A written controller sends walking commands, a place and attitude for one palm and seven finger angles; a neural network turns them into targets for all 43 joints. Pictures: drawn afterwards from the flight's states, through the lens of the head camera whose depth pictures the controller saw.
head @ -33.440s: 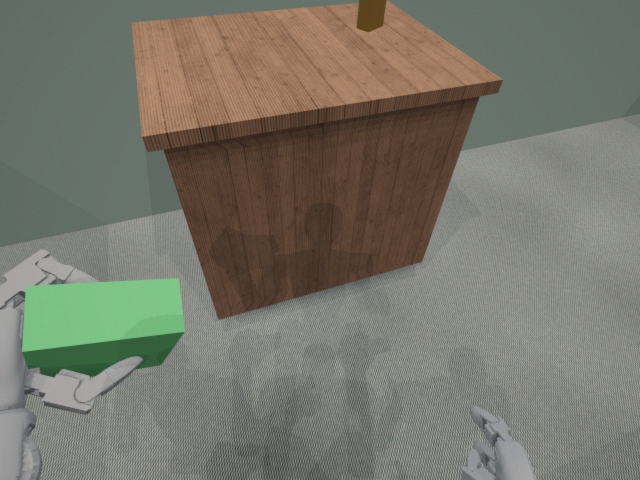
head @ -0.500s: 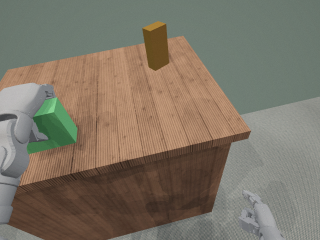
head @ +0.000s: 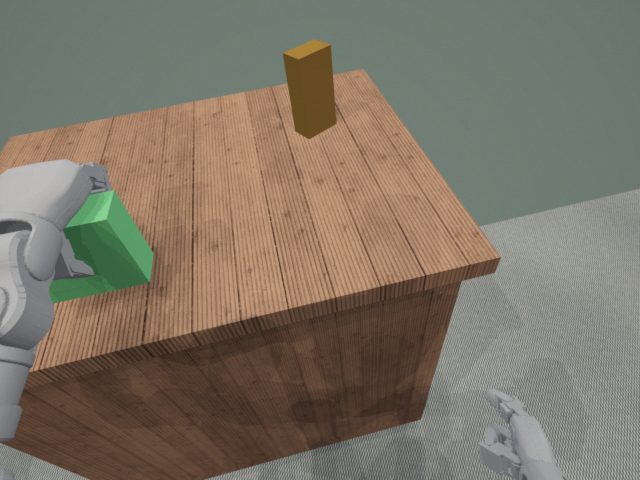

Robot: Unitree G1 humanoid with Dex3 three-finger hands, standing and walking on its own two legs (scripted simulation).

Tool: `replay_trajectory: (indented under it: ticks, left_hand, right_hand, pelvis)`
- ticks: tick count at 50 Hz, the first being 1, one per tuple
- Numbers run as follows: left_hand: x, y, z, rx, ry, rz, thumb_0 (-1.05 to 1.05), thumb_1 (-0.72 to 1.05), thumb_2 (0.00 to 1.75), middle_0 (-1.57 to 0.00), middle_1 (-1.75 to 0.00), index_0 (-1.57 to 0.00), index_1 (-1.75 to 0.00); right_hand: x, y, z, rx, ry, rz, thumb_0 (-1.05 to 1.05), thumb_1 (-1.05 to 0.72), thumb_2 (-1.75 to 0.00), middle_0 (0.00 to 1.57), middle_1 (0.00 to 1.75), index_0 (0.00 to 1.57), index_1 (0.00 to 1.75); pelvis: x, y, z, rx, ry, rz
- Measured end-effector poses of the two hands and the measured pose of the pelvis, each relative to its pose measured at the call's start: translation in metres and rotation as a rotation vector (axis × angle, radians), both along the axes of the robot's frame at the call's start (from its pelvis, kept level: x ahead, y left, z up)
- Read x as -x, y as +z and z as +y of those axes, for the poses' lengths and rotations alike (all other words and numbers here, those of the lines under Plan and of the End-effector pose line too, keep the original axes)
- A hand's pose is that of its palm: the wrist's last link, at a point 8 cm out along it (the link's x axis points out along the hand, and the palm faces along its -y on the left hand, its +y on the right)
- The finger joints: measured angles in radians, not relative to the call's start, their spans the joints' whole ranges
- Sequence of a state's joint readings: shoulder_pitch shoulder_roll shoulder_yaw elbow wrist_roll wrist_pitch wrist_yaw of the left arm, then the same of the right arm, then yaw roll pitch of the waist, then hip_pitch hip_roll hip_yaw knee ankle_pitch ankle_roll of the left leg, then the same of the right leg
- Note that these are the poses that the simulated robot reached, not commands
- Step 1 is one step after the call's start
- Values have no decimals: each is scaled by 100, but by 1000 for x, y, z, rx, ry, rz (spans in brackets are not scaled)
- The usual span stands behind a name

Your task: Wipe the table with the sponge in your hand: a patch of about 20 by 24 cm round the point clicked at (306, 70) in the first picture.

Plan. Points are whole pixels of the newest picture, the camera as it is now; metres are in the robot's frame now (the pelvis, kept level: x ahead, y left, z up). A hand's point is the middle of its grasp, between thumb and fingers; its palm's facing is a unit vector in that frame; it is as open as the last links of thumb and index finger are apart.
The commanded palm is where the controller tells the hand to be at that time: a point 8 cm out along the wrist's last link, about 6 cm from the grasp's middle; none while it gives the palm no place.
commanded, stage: lower the sponge onto the table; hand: left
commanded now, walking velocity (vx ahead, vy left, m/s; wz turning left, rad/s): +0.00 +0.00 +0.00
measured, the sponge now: (88, 259) +0.30 +0.34 +0.14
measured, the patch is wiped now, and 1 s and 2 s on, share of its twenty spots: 0.00 0.00 0.15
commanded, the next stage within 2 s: wipe forward along the first lane in 1.42 s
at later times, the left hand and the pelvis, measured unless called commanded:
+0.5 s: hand (76, 233) +0.30 +0.33 +0.18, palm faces +0.03 +0.02 -1.00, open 9.8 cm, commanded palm +0.28 +0.33 +0.25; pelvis +0.00 +0.00 +0.00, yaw +0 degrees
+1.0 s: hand (78, 249) +0.30 +0.34 +0.16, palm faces -0.01 +0.01 -1.00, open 9.8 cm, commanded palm +0.28 +0.33 +0.23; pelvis +0.00 +0.00 +0.00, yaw +0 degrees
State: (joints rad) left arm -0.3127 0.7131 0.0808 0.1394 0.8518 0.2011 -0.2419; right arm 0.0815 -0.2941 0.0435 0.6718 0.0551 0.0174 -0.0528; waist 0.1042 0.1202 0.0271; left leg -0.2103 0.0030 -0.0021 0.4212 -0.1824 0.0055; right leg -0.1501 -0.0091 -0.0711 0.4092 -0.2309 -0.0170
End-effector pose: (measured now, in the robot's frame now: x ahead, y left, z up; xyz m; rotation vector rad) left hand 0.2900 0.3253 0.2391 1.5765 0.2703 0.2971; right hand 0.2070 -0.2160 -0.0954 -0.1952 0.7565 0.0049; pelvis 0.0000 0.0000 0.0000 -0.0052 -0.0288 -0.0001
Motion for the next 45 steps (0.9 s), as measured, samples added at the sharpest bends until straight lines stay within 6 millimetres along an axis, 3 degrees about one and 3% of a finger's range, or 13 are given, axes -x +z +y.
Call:
replay_trajectory:
  ticks: [20, 32, 45]
  left_hand:
    - [2, 1, -4, 4, -2, -21, 0, -50, 105, -79, -139, -79, -139]
    - [12, -12, -1, 13, 12, -3, 0, -50, 105, -79, -139, -79, -139]
    - [9, -22, 0, 15, 0, 9, 0, -50, 105, -79, -139, -79, -139]
  right_hand:
    - [-8, 4, 7, -19, 13, -25, 1, -90, -90, 20, 30, 20, 30]
    - [-12, 5, 6, -7, 24, -28, 1, -90, -90, 20, 30, 20, 30]
    - [-3, 3, 0, -1, 0, -10, 1, -90, -90, 20, 30, 20, 30]
  pelvis:
    - [-1, 0, 2, 0, -2, 3]
    - [-1, 0, -1, 1, 4, -1]
    - [-1, 0, -2, 2, -3, -1]
